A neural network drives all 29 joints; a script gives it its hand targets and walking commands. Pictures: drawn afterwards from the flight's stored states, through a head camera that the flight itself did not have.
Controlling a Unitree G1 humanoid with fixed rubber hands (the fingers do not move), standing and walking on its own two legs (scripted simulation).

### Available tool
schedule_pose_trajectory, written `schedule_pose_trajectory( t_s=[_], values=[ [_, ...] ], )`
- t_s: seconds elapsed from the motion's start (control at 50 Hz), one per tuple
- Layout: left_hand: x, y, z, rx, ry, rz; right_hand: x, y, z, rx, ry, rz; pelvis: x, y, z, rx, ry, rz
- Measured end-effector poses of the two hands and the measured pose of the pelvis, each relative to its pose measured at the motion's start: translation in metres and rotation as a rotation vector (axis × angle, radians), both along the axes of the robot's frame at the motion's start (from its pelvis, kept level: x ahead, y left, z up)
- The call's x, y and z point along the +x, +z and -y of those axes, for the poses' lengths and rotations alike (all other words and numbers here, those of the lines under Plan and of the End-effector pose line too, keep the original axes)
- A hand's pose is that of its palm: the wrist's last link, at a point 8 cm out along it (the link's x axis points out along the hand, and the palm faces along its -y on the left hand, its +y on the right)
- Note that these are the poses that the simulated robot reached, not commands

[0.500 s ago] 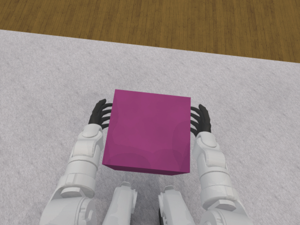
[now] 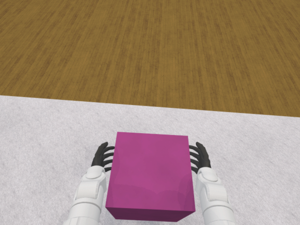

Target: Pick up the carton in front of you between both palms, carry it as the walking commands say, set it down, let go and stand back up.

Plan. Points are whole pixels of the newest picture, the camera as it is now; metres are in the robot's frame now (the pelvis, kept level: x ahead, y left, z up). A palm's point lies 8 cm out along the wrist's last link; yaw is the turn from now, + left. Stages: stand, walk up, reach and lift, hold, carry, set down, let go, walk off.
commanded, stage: reach and lift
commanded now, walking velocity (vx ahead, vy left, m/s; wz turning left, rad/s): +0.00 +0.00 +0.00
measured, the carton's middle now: (149, 180) +0.31 +0.01 -0.10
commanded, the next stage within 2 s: hold in 1.24 s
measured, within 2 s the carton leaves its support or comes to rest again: neither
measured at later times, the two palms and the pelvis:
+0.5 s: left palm (93, 166) +0.28 +0.15 +0.05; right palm (214, 164) +0.29 -0.15 +0.06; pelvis -0.01 +0.00 +0.03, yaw +0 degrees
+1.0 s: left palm (93, 160) +0.29 +0.15 +0.06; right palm (215, 159) +0.30 -0.15 +0.07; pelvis +0.00 +0.00 +0.03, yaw +0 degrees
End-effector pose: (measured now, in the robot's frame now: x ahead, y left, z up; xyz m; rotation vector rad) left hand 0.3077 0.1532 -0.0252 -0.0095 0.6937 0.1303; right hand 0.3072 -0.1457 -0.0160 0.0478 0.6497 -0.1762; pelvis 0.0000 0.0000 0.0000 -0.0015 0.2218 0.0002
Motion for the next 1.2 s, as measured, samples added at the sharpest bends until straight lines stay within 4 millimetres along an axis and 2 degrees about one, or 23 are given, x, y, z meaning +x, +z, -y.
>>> schedule_pose_trajectory(
  t_s=[0.18, 0.28, 0.44, 0.6, 1.2],
  values=[
    [-0.013, 0.053, 0.006, 0.018, 0.009, 0.014, -0.007, 0.053, 0.006, -0.022, 0.034, 0.013, 0.01, 0.025, 0.002, 0.004, -0.002, 0.161],
    [-0.02, 0.072, 0.007, 0.039, 0.002, 0.005, -0.012, 0.07, 0.007, -0.036, 0.05, 0.005, 0.007, 0.03, 0.003, 0.005, -0.001, 0.233],
    [-0.027, 0.073, 0.006, 0.047, -0.004, -0.029, -0.018, 0.072, 0.006, -0.046, 0.054, -0.029, -0.007, 0.03, 0.003, 0.003, 0.003, 0.277],
    [-0.024, 0.077, 0.005, 0.044, -0.008, -0.015, -0.018, 0.076, 0.004, -0.045, 0.045, -0.015, -0.013, 0.029, 0.002, 0.002, 0.002, 0.281],
    [-0.018, 0.091, 0.006, 0.06, -0.018, -0.015, -0.011, 0.091, 0.006, -0.063, 0.057, -0.011, 0.007, 0.035, 0.0, 0.004, -0.007, 0.3]
  ],
)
